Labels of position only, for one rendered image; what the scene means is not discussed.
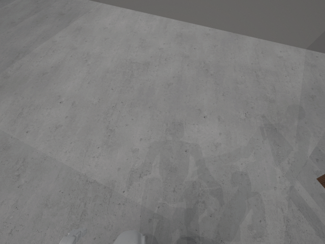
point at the left robot thigh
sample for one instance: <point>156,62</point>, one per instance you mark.
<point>130,237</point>

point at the robot left hand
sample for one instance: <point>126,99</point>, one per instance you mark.
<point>74,236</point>

